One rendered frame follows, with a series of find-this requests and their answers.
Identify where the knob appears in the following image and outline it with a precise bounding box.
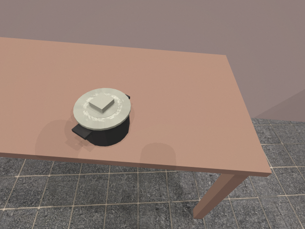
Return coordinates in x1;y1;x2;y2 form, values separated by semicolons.
89;93;114;113

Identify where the lid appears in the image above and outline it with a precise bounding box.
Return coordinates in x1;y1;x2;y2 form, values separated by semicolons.
73;88;131;131

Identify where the pot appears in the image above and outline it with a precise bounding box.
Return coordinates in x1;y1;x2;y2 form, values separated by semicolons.
72;95;130;146

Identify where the table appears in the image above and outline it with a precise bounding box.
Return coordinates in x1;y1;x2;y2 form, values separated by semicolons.
0;37;272;219

